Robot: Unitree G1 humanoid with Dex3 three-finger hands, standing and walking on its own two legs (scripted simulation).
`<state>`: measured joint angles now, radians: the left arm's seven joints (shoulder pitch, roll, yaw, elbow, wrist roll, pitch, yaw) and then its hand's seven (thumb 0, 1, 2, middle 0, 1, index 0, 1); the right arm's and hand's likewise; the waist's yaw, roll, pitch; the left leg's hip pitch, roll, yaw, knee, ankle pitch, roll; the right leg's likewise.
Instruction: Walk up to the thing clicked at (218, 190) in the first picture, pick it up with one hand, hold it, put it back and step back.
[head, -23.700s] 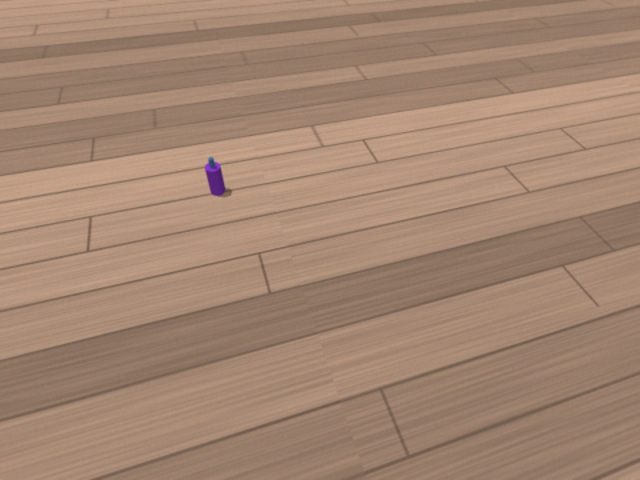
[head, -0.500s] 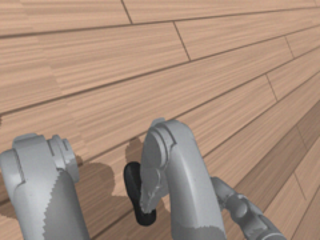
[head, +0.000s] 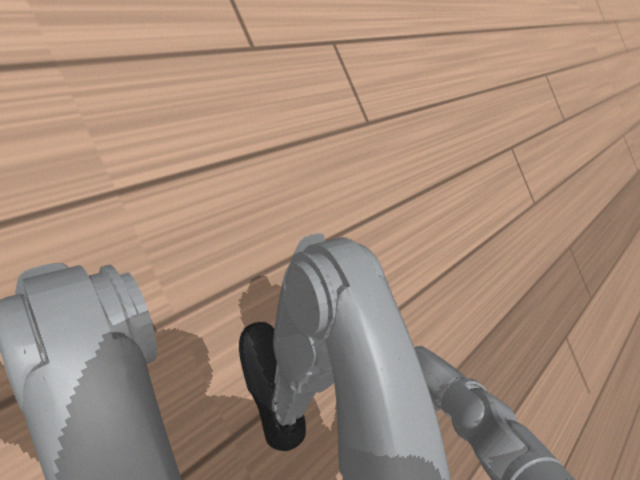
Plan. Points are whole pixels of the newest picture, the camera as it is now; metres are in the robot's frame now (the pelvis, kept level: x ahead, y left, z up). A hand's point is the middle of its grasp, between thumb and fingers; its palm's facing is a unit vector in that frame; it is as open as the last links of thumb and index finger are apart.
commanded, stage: open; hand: left
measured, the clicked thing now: out of the picture +0.40 +0.34 -0.18
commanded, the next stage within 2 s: withdraw in 0.46 s
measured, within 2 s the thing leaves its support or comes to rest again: rests again in 0.82 s
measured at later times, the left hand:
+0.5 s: hand out of the picture +0.40 +0.34 -0.16, palm faces +0.54 -0.84 +0.01, open 14.3 cm
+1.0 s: hand out of the picture +0.36 +0.40 -0.08, palm faces +0.52 -0.85 -0.03, open 17.3 cm
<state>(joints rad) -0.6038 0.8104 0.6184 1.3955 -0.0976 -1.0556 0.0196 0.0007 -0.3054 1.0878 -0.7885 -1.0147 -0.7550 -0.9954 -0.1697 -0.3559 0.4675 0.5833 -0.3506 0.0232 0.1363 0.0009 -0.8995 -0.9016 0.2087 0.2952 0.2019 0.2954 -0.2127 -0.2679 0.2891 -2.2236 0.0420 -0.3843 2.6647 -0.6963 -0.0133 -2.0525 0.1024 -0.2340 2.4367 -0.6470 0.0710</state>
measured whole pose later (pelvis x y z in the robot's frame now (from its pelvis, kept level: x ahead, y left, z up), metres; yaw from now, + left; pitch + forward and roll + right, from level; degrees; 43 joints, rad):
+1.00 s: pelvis +0.00 +0.00 +0.02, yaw +1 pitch +17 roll -16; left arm -0.49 0.76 0.61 1.02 -0.19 -0.82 -0.16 -0.02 -0.53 0.06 -0.09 -0.06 -0.10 -0.05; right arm -0.04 -0.35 0.32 0.60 -0.23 0.04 0.11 0.00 -0.91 -0.90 0.21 0.30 0.20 0.30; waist -0.13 -0.18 0.14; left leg -2.25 0.04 -0.33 2.59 -0.68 0.00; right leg -2.07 0.07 -0.20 2.39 -0.66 0.05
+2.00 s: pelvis +0.07 -0.01 +0.37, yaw +16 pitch +20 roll -3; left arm 0.21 0.30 0.14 0.26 -0.01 0.18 0.17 -0.01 -0.56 0.04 -0.05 -0.05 -0.06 -0.05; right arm 0.19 -0.23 0.01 0.52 0.04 0.01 -0.14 0.01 -0.90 -0.91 0.21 0.30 0.20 0.30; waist -0.04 0.01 -0.16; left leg -1.14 0.06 -0.06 1.35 -0.55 -0.02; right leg -1.06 -0.01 -0.06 1.30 -0.58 0.01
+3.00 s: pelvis +0.09 -0.01 +0.44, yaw +17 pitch +7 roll -2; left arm 0.47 0.20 -0.01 0.00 -0.01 0.26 0.14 -0.01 -0.59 0.02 -0.05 -0.05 -0.05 -0.04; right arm 0.29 -0.21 0.02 0.51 0.01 -0.12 -0.18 0.02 -0.90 -0.90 0.21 0.30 0.20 0.30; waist -0.02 0.04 -0.10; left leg -0.64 0.05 -0.03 0.96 -0.44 -0.02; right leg -0.57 -0.01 -0.05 0.92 -0.46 0.01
